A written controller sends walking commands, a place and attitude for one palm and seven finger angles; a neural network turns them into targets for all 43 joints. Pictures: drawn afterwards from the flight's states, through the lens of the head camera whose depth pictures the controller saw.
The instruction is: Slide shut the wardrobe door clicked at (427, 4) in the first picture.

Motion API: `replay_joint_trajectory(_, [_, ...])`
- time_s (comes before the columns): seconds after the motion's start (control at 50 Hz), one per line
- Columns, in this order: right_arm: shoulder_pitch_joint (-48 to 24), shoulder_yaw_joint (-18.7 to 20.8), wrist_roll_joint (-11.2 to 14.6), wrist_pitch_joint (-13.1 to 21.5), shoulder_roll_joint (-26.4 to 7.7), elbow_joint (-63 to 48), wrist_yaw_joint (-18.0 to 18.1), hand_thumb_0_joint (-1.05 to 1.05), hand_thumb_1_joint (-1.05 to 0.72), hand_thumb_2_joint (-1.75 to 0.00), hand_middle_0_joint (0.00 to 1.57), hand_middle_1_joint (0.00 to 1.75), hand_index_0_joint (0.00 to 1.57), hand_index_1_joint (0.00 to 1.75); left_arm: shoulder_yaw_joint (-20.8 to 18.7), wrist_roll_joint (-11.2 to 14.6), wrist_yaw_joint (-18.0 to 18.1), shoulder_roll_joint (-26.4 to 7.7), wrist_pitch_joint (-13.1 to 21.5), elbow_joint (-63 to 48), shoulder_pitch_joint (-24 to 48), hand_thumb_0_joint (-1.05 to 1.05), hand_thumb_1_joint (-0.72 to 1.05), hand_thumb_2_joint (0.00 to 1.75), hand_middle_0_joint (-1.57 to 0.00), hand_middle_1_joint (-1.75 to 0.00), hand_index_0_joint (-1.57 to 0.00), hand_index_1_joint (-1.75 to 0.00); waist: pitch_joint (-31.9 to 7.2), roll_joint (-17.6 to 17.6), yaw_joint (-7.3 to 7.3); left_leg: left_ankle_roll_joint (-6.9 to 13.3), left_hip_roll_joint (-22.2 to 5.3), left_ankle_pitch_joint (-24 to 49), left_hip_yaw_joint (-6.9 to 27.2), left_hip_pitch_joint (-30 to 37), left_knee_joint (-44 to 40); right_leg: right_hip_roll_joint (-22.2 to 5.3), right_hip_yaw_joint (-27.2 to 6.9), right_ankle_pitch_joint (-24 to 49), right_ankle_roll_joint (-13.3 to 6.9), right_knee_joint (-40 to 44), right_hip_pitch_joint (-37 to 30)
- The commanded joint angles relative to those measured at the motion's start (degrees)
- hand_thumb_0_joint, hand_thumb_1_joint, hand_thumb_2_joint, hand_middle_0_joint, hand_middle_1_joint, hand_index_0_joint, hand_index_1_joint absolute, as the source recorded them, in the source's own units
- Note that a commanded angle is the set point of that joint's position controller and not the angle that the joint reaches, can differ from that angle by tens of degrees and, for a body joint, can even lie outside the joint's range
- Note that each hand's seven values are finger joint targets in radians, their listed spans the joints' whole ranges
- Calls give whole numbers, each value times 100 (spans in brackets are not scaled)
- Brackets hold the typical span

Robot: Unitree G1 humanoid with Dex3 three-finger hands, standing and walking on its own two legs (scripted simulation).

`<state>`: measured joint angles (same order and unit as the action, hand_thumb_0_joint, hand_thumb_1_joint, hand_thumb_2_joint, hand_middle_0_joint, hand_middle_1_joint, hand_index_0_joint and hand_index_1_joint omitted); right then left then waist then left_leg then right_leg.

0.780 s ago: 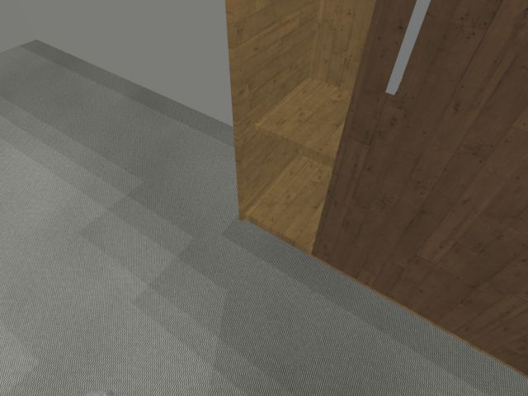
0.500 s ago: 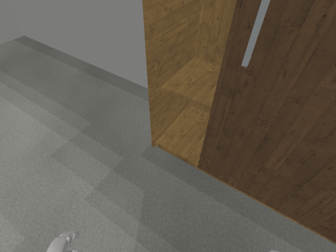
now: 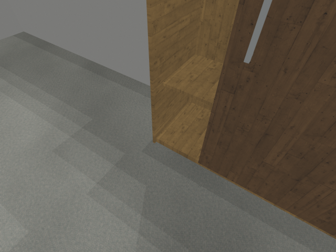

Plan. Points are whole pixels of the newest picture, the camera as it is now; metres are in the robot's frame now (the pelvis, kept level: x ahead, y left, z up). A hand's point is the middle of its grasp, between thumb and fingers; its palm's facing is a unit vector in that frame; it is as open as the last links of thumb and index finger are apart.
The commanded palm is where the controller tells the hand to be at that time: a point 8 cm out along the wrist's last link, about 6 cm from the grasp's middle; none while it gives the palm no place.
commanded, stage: stand and wait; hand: right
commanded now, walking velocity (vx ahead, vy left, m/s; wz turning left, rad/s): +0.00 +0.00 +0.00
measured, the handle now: (263, 18) +0.74 -0.25 +0.24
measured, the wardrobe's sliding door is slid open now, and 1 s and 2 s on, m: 0.37 0.37 0.37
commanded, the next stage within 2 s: look at it before walking up in 0.38 s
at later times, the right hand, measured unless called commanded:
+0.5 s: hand out of the picture +0.06 -0.23 -0.16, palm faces -0.04 +0.95 -0.30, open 7.4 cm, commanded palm none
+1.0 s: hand out of the picture +0.08 -0.24 -0.16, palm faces -0.02 +0.95 -0.32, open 7.4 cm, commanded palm none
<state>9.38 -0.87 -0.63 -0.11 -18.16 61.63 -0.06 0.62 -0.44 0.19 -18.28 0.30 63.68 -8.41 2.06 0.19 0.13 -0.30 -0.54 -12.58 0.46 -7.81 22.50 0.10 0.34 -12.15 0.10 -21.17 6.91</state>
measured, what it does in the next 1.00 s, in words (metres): stands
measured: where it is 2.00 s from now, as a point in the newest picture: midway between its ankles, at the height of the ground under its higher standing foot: outside the picture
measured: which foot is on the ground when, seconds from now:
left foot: down 0.00-1.00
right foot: down 0.00-1.00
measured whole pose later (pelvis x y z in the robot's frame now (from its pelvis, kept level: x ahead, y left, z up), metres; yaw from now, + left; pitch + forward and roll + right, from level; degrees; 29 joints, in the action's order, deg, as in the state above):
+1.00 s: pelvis +0.00 +0.00 +0.00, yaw +0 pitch -1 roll +0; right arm 8.3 -0.7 -0.8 0.6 -18.3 62.0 0.0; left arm 0.7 -0.4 0.2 -18.1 1.1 64.0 -6.8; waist 1.4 -0.2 0.3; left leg -0.5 -0.7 -11.8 0.4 -7.2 20.4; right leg 0.2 0.3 -11.5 0.0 -19.4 6.5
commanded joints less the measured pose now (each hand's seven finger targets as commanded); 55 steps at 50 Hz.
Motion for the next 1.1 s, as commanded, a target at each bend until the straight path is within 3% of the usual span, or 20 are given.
replay_joint_trajectory(0.0, [-296,230,-4,127,-1145,-348,104,0,-90,-90,20,30,20,30,-224,-3,64,-1057,118,-373,283,0,90,90,-20,-30,-20,-30,-229,-128,5,173,-618,525,559,-86,-461,-637,-496,583,-148,343,60])
replay_joint_trajectory(0.16, [-292,229,-9,122,-1114,-312,90,0,-90,-90,20,30,20,30,-215,-19,54,-1027,116,-312,215,0,90,90,-20,-30,-20,-30,-89,-126,-4,172,-608,-27,644,-277,-614,-605,-517,272,-131,397,168])
replay_joint_trajectory(0.26, [-280,230,-8,126,-1087,-306,85,0,-90,-90,20,30,20,30,-219,-20,55,-1030,129,-302,200,0,90,90,-20,-30,-20,-30,-147,-70,3,167,-589,18,631,-286,-588,-624,-537,321,-135,395,160])
replay_joint_trajectory(0.64, [-237,231,-10,149,-1085,-257,102,0,-90,-90,20,30,20,30,-218,-4,72,-1055,167,-275,221,0,90,90,-20,-30,-20,-30,-361,-64,2,151,-601,878,509,-39,-411,-694,-529,970,-151,372,-30])
replay_joint_trajectory(1.02, [-284,247,-14,165,-1163,-284,106,0,-90,-90,20,30,20,30,-223,-4,75,-1119,172,-331,353,0,90,90,-20,-30,-20,-30,-428,-63,5,144,-632,1223,478,121,-464,-699,-513,1283,-138,406,-185])
replay_joint_trajectory(1.08, [-259,256,-4,120,-1067,-309,116,0,-90,-90,20,30,20,30,-195,-2,61,-1015,144,-361,323,0,90,90,-20,-30,-20,-30,-383,15,20,90,-669,1191,338,176,-327,-673,-563,1419,-135,321,-20])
